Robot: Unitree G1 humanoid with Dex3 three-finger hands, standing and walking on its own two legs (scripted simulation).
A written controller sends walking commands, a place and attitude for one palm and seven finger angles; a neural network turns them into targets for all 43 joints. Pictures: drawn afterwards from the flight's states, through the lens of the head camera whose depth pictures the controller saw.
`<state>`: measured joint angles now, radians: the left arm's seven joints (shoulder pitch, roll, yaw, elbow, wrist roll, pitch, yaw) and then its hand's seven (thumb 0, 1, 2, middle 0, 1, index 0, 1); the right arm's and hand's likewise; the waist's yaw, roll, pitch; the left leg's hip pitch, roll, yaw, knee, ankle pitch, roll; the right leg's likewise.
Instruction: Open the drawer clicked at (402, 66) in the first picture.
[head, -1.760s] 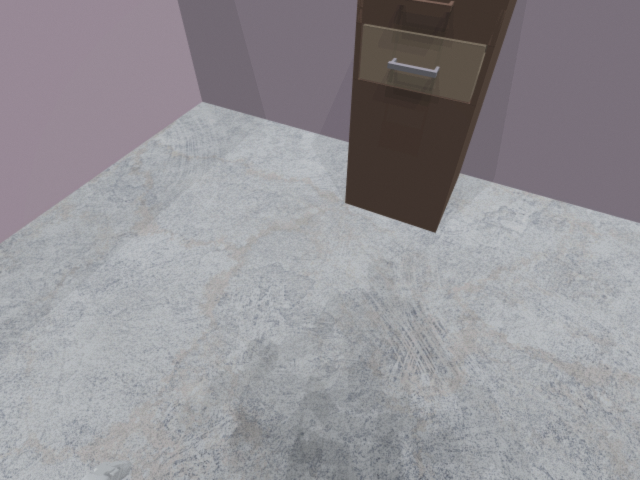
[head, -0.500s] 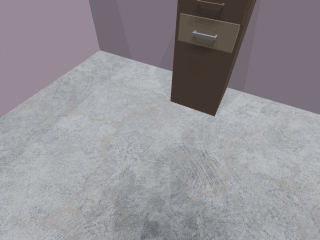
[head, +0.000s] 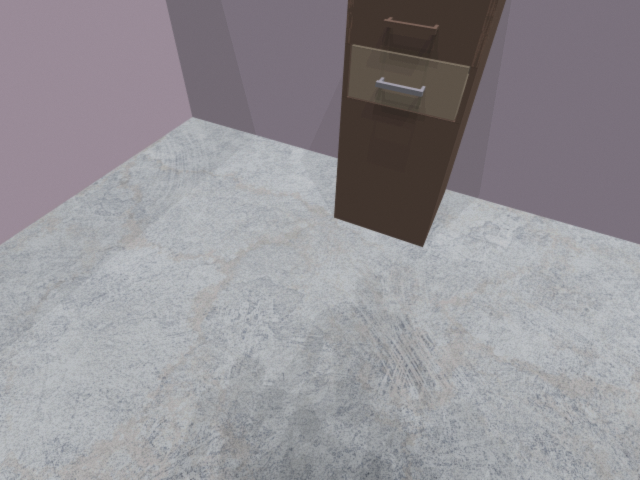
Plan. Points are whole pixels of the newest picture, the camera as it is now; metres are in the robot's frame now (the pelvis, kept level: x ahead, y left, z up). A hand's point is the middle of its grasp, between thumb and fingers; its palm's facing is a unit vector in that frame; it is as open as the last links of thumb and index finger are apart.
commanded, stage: walk to a spot facing it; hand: left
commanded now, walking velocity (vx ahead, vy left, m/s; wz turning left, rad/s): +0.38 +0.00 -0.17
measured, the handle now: (400, 86) +1.31 -0.18 -0.07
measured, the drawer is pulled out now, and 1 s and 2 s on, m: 0.00 0.00 0.00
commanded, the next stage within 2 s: turn to face it in 0.98 s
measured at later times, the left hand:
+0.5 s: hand (233, 394) +0.30 +0.17 -0.18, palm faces -0.14 -0.97 -0.21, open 7.3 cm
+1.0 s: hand (242, 369) +0.35 +0.17 -0.19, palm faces +0.00 -0.99 -0.14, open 7.3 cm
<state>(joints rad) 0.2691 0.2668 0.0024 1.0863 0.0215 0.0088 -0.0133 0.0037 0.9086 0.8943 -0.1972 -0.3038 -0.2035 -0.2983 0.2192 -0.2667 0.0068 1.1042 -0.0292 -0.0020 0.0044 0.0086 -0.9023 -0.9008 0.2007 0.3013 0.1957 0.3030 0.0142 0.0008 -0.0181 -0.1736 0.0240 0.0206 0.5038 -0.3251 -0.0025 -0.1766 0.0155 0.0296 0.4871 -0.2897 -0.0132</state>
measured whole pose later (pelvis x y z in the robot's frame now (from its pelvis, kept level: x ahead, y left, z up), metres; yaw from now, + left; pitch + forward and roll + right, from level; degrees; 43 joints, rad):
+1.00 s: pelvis +0.38 -0.01 -0.01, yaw -6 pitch -1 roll -1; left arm 0.38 0.17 0.05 1.11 0.02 -0.04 -0.01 0.00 0.92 0.89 -0.20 -0.30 -0.20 -0.30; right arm 0.16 -0.16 -0.05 0.99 -0.04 -0.07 0.01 0.01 -0.91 -0.90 0.20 0.30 0.19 0.30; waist 0.04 -0.03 0.03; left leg -0.35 0.10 0.16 0.62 -0.24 0.02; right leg -0.19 -0.03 -0.12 0.73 -0.44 -0.02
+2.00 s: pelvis +0.59 -0.05 +0.01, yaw -22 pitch +0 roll -2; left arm 0.25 0.20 0.08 1.05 0.03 0.02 -0.03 0.01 0.91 0.89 -0.19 -0.30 -0.20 -0.30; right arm 0.40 -0.12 -0.02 1.08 -0.03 -0.06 -0.03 0.01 -0.90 -0.90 0.20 0.30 0.20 0.30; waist -0.02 -0.03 0.02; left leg -0.09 0.06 0.15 0.34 -0.26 0.02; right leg -0.48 -0.07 -0.05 0.96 -0.29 0.01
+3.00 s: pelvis +0.74 -0.18 -0.01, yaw -22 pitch -2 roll +2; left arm 0.20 0.16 0.04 1.01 0.03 0.01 0.03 0.00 0.91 0.89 -0.20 -0.30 -0.20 -0.30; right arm 0.17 -0.20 -0.07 1.04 -0.02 0.06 -0.02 0.01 -0.91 -0.90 0.20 0.30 0.20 0.30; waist 0.00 0.05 0.10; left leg -0.34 0.04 0.07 0.82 -0.48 -0.02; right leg -0.30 -0.05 -0.10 0.61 -0.28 -0.04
